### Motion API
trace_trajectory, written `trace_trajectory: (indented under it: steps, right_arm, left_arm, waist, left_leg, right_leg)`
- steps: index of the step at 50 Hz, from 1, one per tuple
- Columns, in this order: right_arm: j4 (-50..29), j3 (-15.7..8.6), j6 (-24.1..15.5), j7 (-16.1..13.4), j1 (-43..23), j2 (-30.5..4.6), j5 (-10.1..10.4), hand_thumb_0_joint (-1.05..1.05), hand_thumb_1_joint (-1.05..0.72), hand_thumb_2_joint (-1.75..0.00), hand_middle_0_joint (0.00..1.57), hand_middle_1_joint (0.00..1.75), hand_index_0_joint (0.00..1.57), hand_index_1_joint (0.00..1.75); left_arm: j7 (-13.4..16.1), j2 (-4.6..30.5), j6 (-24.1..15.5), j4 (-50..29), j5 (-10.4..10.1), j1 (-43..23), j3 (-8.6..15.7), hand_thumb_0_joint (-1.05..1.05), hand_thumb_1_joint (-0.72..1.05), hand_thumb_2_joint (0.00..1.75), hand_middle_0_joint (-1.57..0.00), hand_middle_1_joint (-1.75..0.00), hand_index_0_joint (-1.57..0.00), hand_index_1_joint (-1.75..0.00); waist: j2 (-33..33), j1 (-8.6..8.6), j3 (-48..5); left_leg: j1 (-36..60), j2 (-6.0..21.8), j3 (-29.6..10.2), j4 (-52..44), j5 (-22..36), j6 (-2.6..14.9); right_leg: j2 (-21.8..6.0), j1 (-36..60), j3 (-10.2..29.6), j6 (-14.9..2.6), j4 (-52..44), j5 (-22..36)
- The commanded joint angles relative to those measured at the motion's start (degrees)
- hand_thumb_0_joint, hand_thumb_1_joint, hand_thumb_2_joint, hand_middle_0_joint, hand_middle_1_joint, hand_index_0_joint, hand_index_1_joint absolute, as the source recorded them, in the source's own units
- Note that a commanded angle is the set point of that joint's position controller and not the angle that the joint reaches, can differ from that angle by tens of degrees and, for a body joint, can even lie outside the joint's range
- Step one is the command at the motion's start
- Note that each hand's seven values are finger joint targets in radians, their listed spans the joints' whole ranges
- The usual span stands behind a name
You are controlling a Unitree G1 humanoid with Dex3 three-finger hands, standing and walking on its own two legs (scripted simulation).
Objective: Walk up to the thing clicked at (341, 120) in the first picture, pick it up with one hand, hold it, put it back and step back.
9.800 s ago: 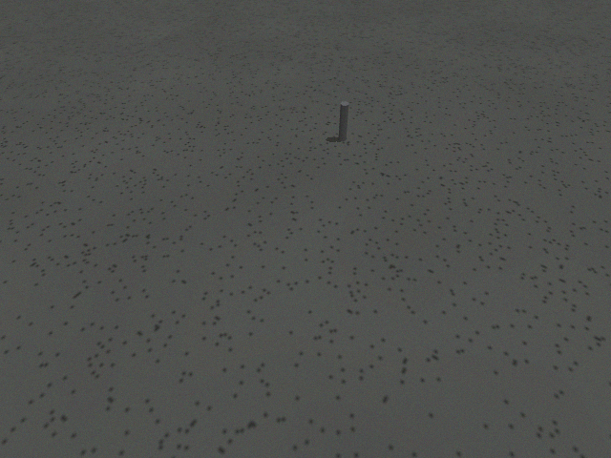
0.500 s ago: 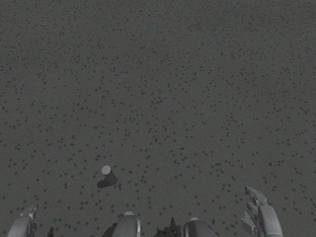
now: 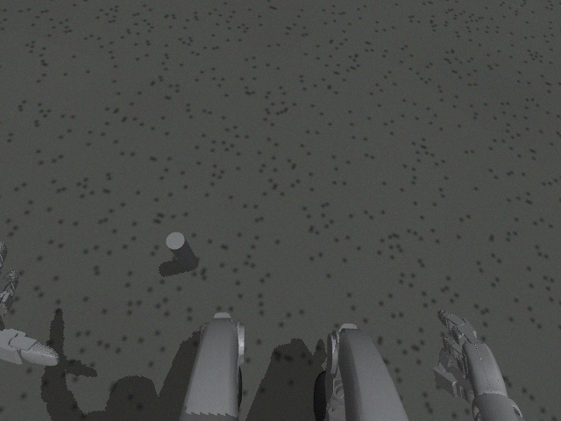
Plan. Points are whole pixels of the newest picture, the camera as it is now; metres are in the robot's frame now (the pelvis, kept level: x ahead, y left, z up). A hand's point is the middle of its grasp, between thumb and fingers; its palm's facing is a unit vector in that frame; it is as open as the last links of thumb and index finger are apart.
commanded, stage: go down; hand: left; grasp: from the side
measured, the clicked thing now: (184, 253) +0.45 +0.26 -0.47
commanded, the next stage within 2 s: approach in 1.46 s
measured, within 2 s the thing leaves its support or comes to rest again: neither
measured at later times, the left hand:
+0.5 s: hand (34, 273) +0.31 +0.41 -0.13, palm faces +0.29 -0.95 -0.14, open 17.3 cm
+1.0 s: hand (33, 265) +0.33 +0.43 -0.15, palm faces +0.29 -0.95 -0.10, open 17.5 cm
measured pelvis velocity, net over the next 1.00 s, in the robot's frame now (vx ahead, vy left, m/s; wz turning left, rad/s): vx -0.04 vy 0.00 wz -0.08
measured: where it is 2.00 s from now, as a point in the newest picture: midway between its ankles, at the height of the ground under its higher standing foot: outside the picture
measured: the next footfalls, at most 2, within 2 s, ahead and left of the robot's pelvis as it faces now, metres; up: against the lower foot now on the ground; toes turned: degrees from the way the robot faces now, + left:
none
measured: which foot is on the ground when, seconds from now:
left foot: down 0.00-1.00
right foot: down 0.00-1.00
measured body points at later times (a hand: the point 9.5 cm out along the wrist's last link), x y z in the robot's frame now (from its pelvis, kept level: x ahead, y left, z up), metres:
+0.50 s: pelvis -0.03 -0.01 -0.10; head +0.17 +0.04 +0.29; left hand +0.29 +0.46 -0.12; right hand +0.13 -0.28 -0.21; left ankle +0.05 +0.12 -0.55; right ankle +0.03 -0.14 -0.55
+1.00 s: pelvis -0.04 +0.00 -0.15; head +0.17 +0.06 +0.24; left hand +0.31 +0.48 -0.14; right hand +0.11 -0.28 -0.26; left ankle +0.05 +0.12 -0.55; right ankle +0.03 -0.14 -0.55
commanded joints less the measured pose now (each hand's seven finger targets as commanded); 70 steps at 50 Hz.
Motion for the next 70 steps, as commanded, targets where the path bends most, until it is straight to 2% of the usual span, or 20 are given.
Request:
trace_trajectory:
  steps: [1,3,5,7,14,23,28,29,30,33,34,37,42,44,46,50,54,56,64,70]
  right_arm:
    - [-4.15,-4.34,-1.54,-0.30,4.37,-11.72,0.31,0.00,-0.90,-0.90,0.20,0.30,0.20,0.30]
    - [-3.43,-4.05,-1.14,-0.26,4.34,-11.82,0.01,0.00,-0.90,-0.90,0.20,0.30,0.20,0.30]
    - [-2.84,-3.84,-0.86,-0.14,3.94,-11.91,-0.24,0.00,-0.90,-0.90,0.20,0.30,0.20,0.30]
    - [-2.49,-3.53,-0.64,-0.08,3.79,-12.22,-0.46,0.00,-0.90,-0.90,0.20,0.30,0.20,0.30]
    - [-1.89,-2.67,-0.10,-0.46,3.59,-13.21,-1.06,0.00,-0.90,-0.90,0.20,0.30,0.20,0.30]
    - [-0.54,-1.18,0.37,-0.58,4.71,-14.34,-1.14,0.00,-0.92,-0.91,0.20,0.30,0.20,0.30]
    - [0.44,-1.11,0.47,-0.56,4.46,-15.25,-1.22,0.00,-0.92,-0.91,0.20,0.30,0.20,0.30]
    - [0.35,-0.88,0.48,-0.47,4.11,-15.03,-1.30,0.00,-0.92,-0.91,0.20,0.30,0.20,0.30]
    - [0.26,-0.96,0.49,-0.49,4.32,-15.21,-1.24,0.00,-0.92,-0.91,0.20,0.30,0.20,0.30]
    - [0.51,-0.95,0.42,-0.46,4.23,-15.53,-1.53,0.00,-0.92,-0.91,0.20,0.30,0.20,0.30]
    - [0.26,-0.93,0.35,-0.43,4.43,-15.64,-1.60,0.00,-0.92,-0.91,0.20,0.30,0.20,0.30]
    - [0.38,-0.48,0.35,-0.42,4.68,-15.61,-1.74,0.00,-0.92,-0.91,0.20,0.30,0.20,0.30]
    - [0.46,-0.55,0.41,-0.60,4.40,-16.44,-1.56,0.00,-0.92,-0.91,0.20,0.30,0.20,0.30]
    - [0.76,-0.24,0.33,-0.55,4.64,-16.33,-1.59,0.00,-0.92,-0.91,0.20,0.30,0.20,0.30]
    - [0.45,-0.11,0.31,-0.55,4.87,-16.21,-1.54,0.00,-0.92,-0.91,0.20,0.30,0.20,0.30]
    - [0.18,-0.30,0.44,-0.48,4.79,-16.56,-1.32,0.00,-0.92,-0.91,0.20,0.30,0.20,0.30]
    - [0.39,0.08,0.35,-0.53,4.99,-16.98,-1.36,0.00,-0.92,-0.91,0.20,0.30,0.20,0.30]
    - [0.20,0.28,0.32,-0.47,4.95,-16.76,-1.48,0.00,-0.92,-0.91,0.20,0.30,0.20,0.30]
    - [0.39,0.79,0.57,-0.23,5.40,-16.90,-1.76,0.00,-0.92,-0.91,0.20,0.30,0.20,0.30]
    - [0.61,0.94,0.76,-0.06,5.54,-17.35,-1.87,0.00,-0.92,-0.91,0.20,0.30,0.20,0.30]
  left_arm:
    - [-3.32,19.40,-5.82,-1.02,-1.76,-2.06,9.58,0.00,-0.56,0.06,-0.06,-0.07,-0.05,-0.07]
    - [-4.71,22.71,-7.48,-1.99,-2.00,-6.63,11.48,0.00,-0.55,0.07,-0.06,-0.07,-0.05,-0.08]
    - [-6.03,23.16,-8.92,-0.16,-2.33,-8.96,12.07,0.00,-0.52,0.07,-0.05,-0.07,-0.04,-0.07]
    - [-7.12,25.62,-10.39,0.41,-2.73,-13.32,13.92,0.00,-0.52,0.09,-0.05,-0.09,-0.05,-0.09]
    - [-11.24,31.58,-13.02,4.42,-3.32,-22.15,15.91,0.00,-0.48,0.06,-0.05,-0.07,-0.05,-0.07]
    - [-14.24,39.06,-11.88,6.16,-3.97,-24.74,20.03,0.00,-0.50,0.05,-0.05,-0.05,-0.04,-0.05]
    - [-15.63,39.23,-11.64,7.37,-4.60,-26.45,20.66,0.00,-0.52,0.05,-0.05,-0.04,-0.04,-0.05]
    - [-15.65,40.99,-11.74,6.95,-4.47,-27.12,21.13,0.00,-0.51,0.05,-0.05,-0.04,-0.04,-0.04]
    - [-15.87,41.05,-11.74,7.69,-4.48,-28.24,20.96,0.00,-0.53,0.04,-0.05,-0.04,-0.04,-0.05]
    - [-16.38,41.03,-11.85,8.35,-4.55,-28.99,21.15,0.00,-0.55,0.05,-0.05,-0.05,-0.04,-0.06]
    - [-16.47,42.97,-11.85,7.00,-4.40,-30.28,21.48,0.00,-0.52,0.05,-0.05,-0.04,-0.04,-0.05]
    - [-16.83,43.67,-11.44,7.45,-4.43,-30.63,21.63,0.00,-0.55,0.05,-0.05,-0.04,-0.04,-0.05]
    - [-17.25,45.22,-11.07,6.62,-4.14,-33.27,21.41,0.00,-0.56,0.06,-0.05,-0.05,-0.04,-0.06]
    - [-17.47,43.79,-10.66,7.45,-4.42,-32.37,21.06,0.00,-0.55,0.06,-0.05,-0.05,-0.04,-0.06]
    - [-17.15,46.36,-10.59,6.31,-4.26,-33.24,22.29,0.00,-0.55,0.06,-0.05,-0.04,-0.04,-0.06]
    - [-17.28,44.98,-10.33,7.59,-4.42,-32.96,21.73,0.00,-0.55,0.08,-0.04,-0.06,-0.03,-0.07]
    - [-17.78,46.39,-10.52,7.11,-4.60,-33.16,22.54,0.00,-0.57,0.07,-0.05,-0.05,-0.04,-0.06]
    - [-18.01,46.11,-10.42,8.20,-4.94,-33.97,22.47,0.00,-0.56,0.07,-0.05,-0.05,-0.04,-0.07]
    - [-18.56,48.93,-10.71,8.11,-5.08,-35.16,23.96,0.00,-0.55,0.07,-0.05,-0.04,-0.03,-0.06]
    - [-18.98,49.84,-10.77,9.04,-4.65,-36.50,24.10,0.00,-0.55,0.08,-0.05,-0.05,-0.03,-0.07]
  waist:
    - [10.02,3.43,-26.85]
    - [10.73,3.33,-28.89]
    - [10.04,3.09,-29.30]
    - [10.00,2.29,-28.72]
    - [10.41,1.62,-29.55]
    - [12.77,2.96,-34.09]
    - [14.14,2.40,-32.04]
    - [13.75,2.71,-31.96]
    - [12.75,1.77,-31.49]
    - [12.65,1.59,-30.85]
    - [13.24,1.94,-31.36]
    - [13.06,1.87,-33.02]
    - [16.20,1.88,-31.94]
    - [16.27,1.61,-31.04]
    - [15.09,1.98,-32.27]
    - [14.93,1.41,-29.53]
    - [16.91,1.92,-31.90]
    - [15.07,1.14,-30.44]
    - [14.66,1.49,-32.46]
    - [15.87,1.09,-30.77]
  left_leg:
    - [22.89,-0.64,-3.05,-10.71,18.02,0.61]
    - [21.64,-0.82,-2.39,-7.67,20.04,0.99]
    - [19.97,-0.71,-2.48,-5.69,19.82,1.11]
    - [16.75,-0.72,-2.72,-4.26,16.11,1.24]
    - [9.07,-0.64,-1.80,-0.07,5.18,1.33]
    - [6.24,-0.45,-1.87,5.25,10.17,1.23]
    - [6.17,-0.07,-2.77,7.48,11.21,1.11]
    - [4.33,-0.10,-2.37,8.15,9.88,1.22]
    - [2.54,-0.21,-2.16,8.79,8.27,1.47]
    - [1.24,-0.03,-2.04,9.59,7.04,1.44]
    - [0.15,-0.03,-1.79,9.73,6.10,1.38]
    - [-0.60,-0.12,-1.27,11.17,7.68,1.46]
    - [0.16,0.29,-2.65,10.86,4.11,1.12]
    - [-0.16,0.28,-3.00,11.19,5.12,1.01]
    - [-1.57,0.17,-2.77,11.74,4.13,1.16]
    - [-2.90,0.30,-3.16,11.68,1.51,1.16]
    - [-0.10,0.25,-3.90,12.86,6.23,0.88]
    - [-2.56,0.11,-3.34,13.71,4.75,1.16]
    - [-4.38,-0.15,-1.99,15.99,5.85,1.38]
    - [-4.78,-0.01,-2.62,16.33,5.06,1.22]
  right_leg:
    - [1.79,2.66,-0.62,-3.56,-4.70,14.14]
    - [1.81,1.26,-0.32,-3.64,-3.26,15.12]
    - [1.87,-0.73,-0.34,-3.64,-1.51,14.93]
    - [1.91,-2.95,-0.35,-3.60,-0.18,12.44]
    - [2.02,-6.96,1.01,-3.30,1.78,4.98]
    - [2.47,-9.10,-0.90,-3.65,8.20,8.24]
    - [2.62,-14.34,-1.77,-3.89,11.34,8.84]
    - [2.73,-13.99,-1.68,-3.76,11.52,7.83]
    - [2.76,-13.95,-1.66,-3.69,11.34,6.92]
    - [2.92,-14.91,-1.89,-3.65,12.44,6.22]
    - [2.92,-14.12,-1.77,-3.59,12.54,5.53]
    - [2.97,-13.09,-1.77,-3.54,13.18,6.76]
    - [3.02,-18.18,-2.59,-3.85,15.47,4.59]
    - [2.98,-18.93,-3.01,-3.84,16.55,5.55]
    - [3.08,-18.12,-2.99,-3.73,16.40,4.44]
    - [3.18,-20.72,-3.31,-3.73,17.08,2.95]
    - [2.96,-22.26,-3.66,-3.98,19.22,5.85]
    - [3.00,-21.51,-3.49,-3.78,18.70,4.79]
    - [3.14,-19.87,-3.15,-3.60,19.25,5.42]
    - [3.12,-22.10,-3.66,-3.82,20.83,4.80]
